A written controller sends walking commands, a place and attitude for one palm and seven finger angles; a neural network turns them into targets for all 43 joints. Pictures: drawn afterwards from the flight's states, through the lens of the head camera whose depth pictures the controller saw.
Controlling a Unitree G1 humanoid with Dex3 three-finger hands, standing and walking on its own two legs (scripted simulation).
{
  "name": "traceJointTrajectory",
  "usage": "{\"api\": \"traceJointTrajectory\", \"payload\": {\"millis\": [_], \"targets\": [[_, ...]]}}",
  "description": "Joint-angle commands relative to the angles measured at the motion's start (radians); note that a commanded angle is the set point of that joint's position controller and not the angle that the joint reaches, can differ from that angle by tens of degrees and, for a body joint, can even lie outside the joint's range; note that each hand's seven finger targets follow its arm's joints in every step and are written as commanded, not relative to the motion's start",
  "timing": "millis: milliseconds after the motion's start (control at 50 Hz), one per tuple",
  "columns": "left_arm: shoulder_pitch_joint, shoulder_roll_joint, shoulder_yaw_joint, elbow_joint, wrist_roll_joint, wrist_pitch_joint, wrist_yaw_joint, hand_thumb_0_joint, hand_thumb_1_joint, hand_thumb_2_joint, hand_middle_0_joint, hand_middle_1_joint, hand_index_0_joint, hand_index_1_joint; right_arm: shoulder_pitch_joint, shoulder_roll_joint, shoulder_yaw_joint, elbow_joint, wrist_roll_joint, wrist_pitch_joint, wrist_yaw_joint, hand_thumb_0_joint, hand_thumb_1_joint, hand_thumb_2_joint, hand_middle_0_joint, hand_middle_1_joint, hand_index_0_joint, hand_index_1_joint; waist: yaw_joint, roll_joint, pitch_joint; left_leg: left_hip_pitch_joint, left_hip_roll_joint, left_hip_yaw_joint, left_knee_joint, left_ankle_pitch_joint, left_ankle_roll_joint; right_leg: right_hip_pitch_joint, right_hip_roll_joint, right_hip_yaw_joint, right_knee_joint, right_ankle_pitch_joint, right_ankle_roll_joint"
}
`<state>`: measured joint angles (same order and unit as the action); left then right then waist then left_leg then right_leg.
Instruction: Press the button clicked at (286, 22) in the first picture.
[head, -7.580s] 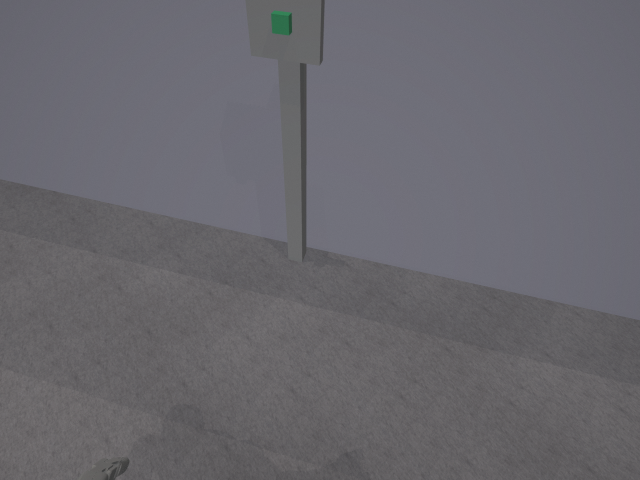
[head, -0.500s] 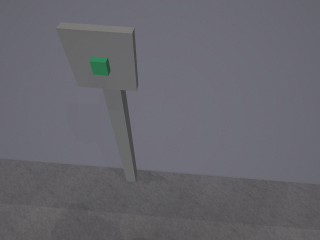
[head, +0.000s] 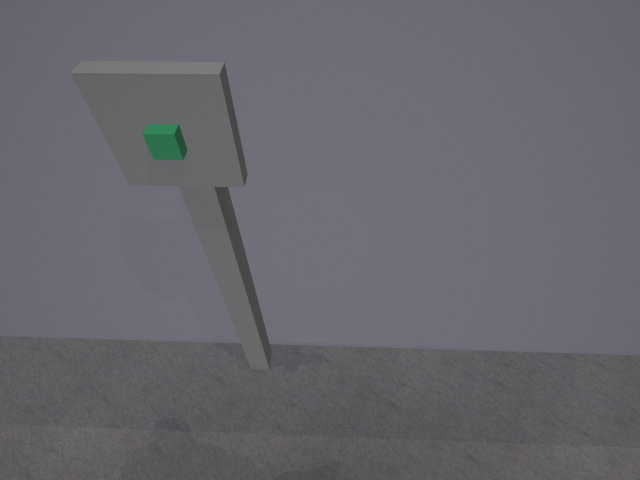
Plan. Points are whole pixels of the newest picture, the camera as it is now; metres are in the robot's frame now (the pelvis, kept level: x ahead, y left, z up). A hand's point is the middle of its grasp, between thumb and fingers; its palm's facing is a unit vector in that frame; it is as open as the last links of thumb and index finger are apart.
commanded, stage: come to a stop and stand still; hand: left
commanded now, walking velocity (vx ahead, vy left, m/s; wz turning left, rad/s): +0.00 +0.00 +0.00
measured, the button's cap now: (166, 140) +0.49 +0.25 +0.16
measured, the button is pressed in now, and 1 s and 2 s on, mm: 0 0 0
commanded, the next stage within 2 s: look again from close up in 0.72 s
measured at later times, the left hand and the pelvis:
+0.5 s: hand out of the picture -0.04 +0.14 -0.16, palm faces +0.06 -0.99 -0.16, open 7.3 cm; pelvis -0.04 -0.02 +0.01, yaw +1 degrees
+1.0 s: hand out of the picture -0.05 +0.16 -0.17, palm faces +0.05 -0.98 -0.19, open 7.4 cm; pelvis -0.04 -0.01 +0.01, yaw +2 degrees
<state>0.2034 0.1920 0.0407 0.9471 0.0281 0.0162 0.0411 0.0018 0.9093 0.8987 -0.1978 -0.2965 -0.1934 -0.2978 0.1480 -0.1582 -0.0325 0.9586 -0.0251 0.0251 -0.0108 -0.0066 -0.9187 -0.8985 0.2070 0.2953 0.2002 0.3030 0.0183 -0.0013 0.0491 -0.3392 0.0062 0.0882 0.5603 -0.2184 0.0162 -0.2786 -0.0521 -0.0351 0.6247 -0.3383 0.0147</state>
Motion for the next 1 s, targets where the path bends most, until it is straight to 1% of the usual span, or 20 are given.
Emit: {"api": "traceJointTrajectory", "payload": {"millis": [0, 20, 40, 80, 160, 200, 220, 240, 260, 280, 300, 360, 440, 520, 780, 800, 820, 860, 900, 980], "targets": [[0.119, 0.163, 0.016, -0.035, 0.007, -0.028, 0.000, 0.000, 0.900, 0.900, -0.200, -0.300, -0.200, -0.300, 0.050, -0.048, -0.024, -0.071, 0.010, 0.005, -0.001, 0.000, -0.900, -0.900, 0.200, 0.300, 0.200, 0.300, -0.001, -0.239, -0.018, -0.081, -0.005, -0.069, 0.169, -0.292, -0.011, -0.026, -0.310, 0.330, -0.353, 0.260, -0.158], [0.086, 0.162, 0.008, -0.044, 0.009, -0.027, -0.004, 0.000, 0.900, 0.900, -0.200, -0.300, -0.200, -0.300, 0.051, -0.042, -0.024, -0.064, 0.008, 0.008, 0.005, 0.000, -0.900, -0.900, 0.200, 0.300, 0.200, 0.300, -0.013, -0.160, -0.034, -0.045, -0.003, -0.088, 0.238, -0.294, -0.011, -0.054, -0.284, 0.273, -0.346, 0.251, -0.188], [0.066, 0.145, 0.014, -0.042, 0.009, -0.037, -0.002, 0.000, 0.900, 0.900, -0.200, -0.300, -0.200, -0.300, 0.051, -0.047, -0.023, -0.053, 0.005, 0.011, 0.005, 0.000, -0.900, -0.900, 0.200, 0.300, 0.200, 0.300, -0.020, -0.252, -0.035, -0.073, 0.005, -0.090, 0.278, -0.284, -0.012, -0.034, -0.238, 0.281, -0.328, 0.311, -0.182], [0.044, 0.110, 0.001, -0.037, -0.002, -0.041, -0.002, 0.000, 0.900, 0.900, -0.200, -0.300, -0.200, -0.300, 0.083, -0.059, -0.019, -0.013, 0.010, 0.006, 0.004, 0.000, -0.900, -0.900, 0.200, 0.300, 0.200, 0.300, -0.028, -0.234, -0.041, -0.055, 0.016, -0.076, 0.308, -0.212, -0.023, 0.009, -0.191, 0.189, -0.308, 0.398, -0.181], [0.094, 0.115, 0.005, -0.009, -0.004, -0.038, -0.001, 0.000, 0.900, 0.900, -0.200, -0.300, -0.200, -0.300, 0.114, -0.030, -0.002, 0.023, 0.013, -0.009, 0.000, 0.000, -0.900, -0.900, 0.200, 0.300, 0.200, 0.300, -0.013, -0.115, -0.052, 0.035, 0.009, -0.040, 0.056, -0.161, -0.033, 0.067, -0.159, 0.156, -0.269, 0.393, -0.178], [0.091, 0.110, 0.001, 0.009, -0.013, -0.035, -0.003, 0.000, 0.900, 0.900, -0.200, -0.300, -0.200, -0.300, 0.162, -0.023, 0.007, 0.062, 0.015, -0.017, -0.006, 0.000, -0.900, -0.900, 0.200, 0.300, 0.200, 0.300, -0.026, -0.067, -0.043, 0.156, 0.013, -0.048, -0.126, -0.043, -0.028, 0.027, -0.124, 0.138, -0.245, 0.292, -0.138], [0.095, 0.091, -0.002, 0.015, -0.019, -0.033, -0.004, 0.000, 0.900, 0.900, -0.200, -0.300, -0.200, -0.300, 0.185, -0.039, 0.008, 0.074, 0.014, -0.025, -0.011, 0.000, -0.900, -0.900, 0.200, 0.300, 0.200, 0.300, -0.026, -0.010, -0.043, 0.194, 0.043, -0.081, -0.180, 0.012, -0.015, 0.012, -0.095, 0.129, -0.222, 0.252, -0.110], [0.108, 0.072, -0.008, 0.022, -0.025, -0.031, -0.008, 0.000, 0.900, 0.900, -0.200, -0.300, -0.200, -0.300, 0.189, -0.063, 0.009, 0.079, 0.009, -0.035, -0.016, 0.000, -0.900, -0.900, 0.200, 0.300, 0.200, 0.300, -0.012, 0.074, -0.047, 0.186, 0.108, -0.155, -0.197, 0.123, 0.012, 0.016, -0.053, 0.102, -0.210, 0.223, -0.079], [0.123, 0.055, -0.011, 0.030, -0.025, -0.032, -0.009, 0.000, 0.900, 0.900, -0.200, -0.300, -0.200, -0.300, 0.174, -0.082, 0.011, 0.080, 0.006, -0.040, -0.019, 0.000, -0.900, -0.900, 0.200, 0.300, 0.200, 0.300, 0.005, 0.092, -0.054, 0.150, 0.148, -0.183, -0.192, 0.185, 0.032, 0.057, -0.031, 0.087, -0.213, 0.211, -0.063], [0.121, 0.054, -0.012, 0.044, -0.023, -0.031, -0.010, 0.000, 0.900, 0.900, -0.200, -0.300, -0.200, -0.300, 0.157, -0.079, 0.015, 0.085, 0.006, -0.041, -0.022, 0.000, -0.900, -0.900, 0.200, 0.300, 0.200, 0.300, 0.009, 0.095, -0.063, 0.126, 0.144, -0.168, -0.200, 0.160, 0.032, 0.098, -0.031, 0.083, -0.220, 0.203, -0.058], [0.119, 0.055, -0.013, 0.060, -0.022, -0.029, -0.009, 0.000, 0.900, 0.900, -0.200, -0.300, -0.200, -0.300, 0.150, -0.071, 0.017, 0.096, 0.009, -0.044, -0.023, 0.000, -0.900, -0.900, 0.200, 0.300, 0.200, 0.300, 0.012, 0.154, -0.051, 0.095, 0.137, -0.169, -0.220, 0.133, 0.032, 0.127, -0.035, 0.074, -0.220, 0.193, -0.052], [0.137, 0.053, -0.022, 0.097, -0.020, -0.026, -0.015, 0.000, 0.900, 0.900, -0.200, -0.300, -0.200, -0.300, 0.163, -0.062, 0.024, 0.103, 0.010, -0.040, -0.023, 0.000, -0.900, -0.900, 0.200, 0.300, 0.200, 0.300, 0.012, 0.095, 0.030, 0.022, 0.117, -0.169, -0.272, -0.081, 0.026, 0.127, -0.033, 0.084, -0.265, 0.112, -0.055], [0.153, 0.044, -0.028, 0.124, -0.017, -0.028, -0.017, 0.000, 0.900, 0.900, -0.200, -0.300, -0.200, -0.300, 0.207, -0.054, 0.026, 0.121, 0.008, -0.033, -0.022, 0.000, -0.900, -0.900, 0.200, 0.300, 0.200, 0.300, -0.003, 0.020, 0.070, 0.031, 0.090, -0.153, -0.273, -0.159, 0.020, 0.068, -0.043, 0.109, -0.317, -0.004, -0.061], [0.168, 0.034, -0.029, 0.136, -0.016, -0.032, -0.015, 0.000, 0.900, 0.900, -0.200, -0.300, -0.200, -0.300, 0.241, -0.045, 0.029, 0.132, 0.007, -0.032, -0.020, 0.000, -0.900, -0.900, 0.200, 0.300, 0.200, 0.300, -0.013, -0.027, 0.063, 0.058, 0.079, -0.138, -0.251, -0.141, 0.020, 0.029, -0.048, 0.118, -0.337, -0.059, -0.061], [0.227, -0.002, -0.034, 0.165, -0.018, -0.043, -0.010, 0.000, 0.900, 0.900, -0.200, -0.300, -0.200, -0.300, 0.278, -0.014, 0.038, 0.152, 0.008, -0.042, -0.023, 0.000, -0.900, -0.900, 0.200, 0.300, 0.200, 0.300, -0.013, -0.006, 0.066, 0.059, 0.073, -0.134, -0.232, -0.091, 0.019, 0.006, -0.050, 0.120, -0.315, -0.023, -0.069], [0.146, 0.190, -0.035, 0.062, 0.004, -0.047, -0.007, 0.000, 0.900, 0.900, -0.200, -0.300, -0.200, -0.300, 0.160, -0.199, 0.007, 0.011, 0.008, -0.029, -0.013, 0.000, -0.900, -0.900, 0.200, 0.300, 0.200, 0.300, -0.062, 0.018, 0.199, 0.040, 0.044, -0.140, -0.167, 0.028, 0.006, -0.095, -0.020, 0.079, -0.252, 0.072, -0.073], [0.183, 0.104, -0.017, 0.072, -0.009, -0.049, -0.001, 0.000, 0.900, 0.900, -0.200, -0.300, -0.200, -0.300, 0.168, -0.129, -0.001, 0.010, -0.001, -0.051, -0.021, 0.000, -0.900, -0.900, 0.200, 0.300, 0.200, 0.300, -0.012, 0.005, -0.026, 0.047, 0.082, -0.148, -0.122, -0.121, 0.021, -0.008, -0.064, 0.120, -0.250, -0.069, -0.066], [0.187, 0.109, -0.014, 0.064, -0.007, -0.049, 0.001, 0.000, 0.900, 0.900, -0.200, -0.300, -0.200, -0.300, 0.213, -0.104, -0.006, 0.025, 0.003, -0.044, -0.025, 0.000, -0.900, -0.900, 0.200, 0.300, 0.200, 0.300, -0.039, -0.027, -0.102, 0.069, 0.032, -0.120, -0.045, -0.104, 0.022, 0.020, -0.103, 0.188, -0.310, -0.120, -0.087], [0.145, 0.128, -0.001, 0.040, -0.006, -0.047, 0.002, 0.000, 0.900, 0.900, -0.200, -0.300, -0.200, -0.300, 0.240, -0.101, -0.013, 0.026, 0.002, -0.036, -0.021, 0.000, -0.900, -0.900, 0.200, 0.300, 0.200, 0.300, -0.055, -0.081, -0.083, 0.068, 0.021, -0.097, -0.017, -0.109, 0.019, -0.021, -0.123, 0.201, -0.340, -0.174, -0.097], [0.104, 0.144, 0.008, 0.025, -0.010, -0.054, -0.002, 0.000, 0.900, 0.900, -0.200, -0.300, -0.200, -0.300, 0.202, -0.145, -0.019, 0.022, 0.005, -0.053, -0.021, 0.000, -0.900, -0.900, 0.200, 0.300, 0.200, 0.300, -0.040, 0.027, 0.028, 0.041, 0.070, -0.155, -0.116, -0.045, 0.034, -0.047, -0.072, 0.140, -0.282, -0.042, -0.094]]}}
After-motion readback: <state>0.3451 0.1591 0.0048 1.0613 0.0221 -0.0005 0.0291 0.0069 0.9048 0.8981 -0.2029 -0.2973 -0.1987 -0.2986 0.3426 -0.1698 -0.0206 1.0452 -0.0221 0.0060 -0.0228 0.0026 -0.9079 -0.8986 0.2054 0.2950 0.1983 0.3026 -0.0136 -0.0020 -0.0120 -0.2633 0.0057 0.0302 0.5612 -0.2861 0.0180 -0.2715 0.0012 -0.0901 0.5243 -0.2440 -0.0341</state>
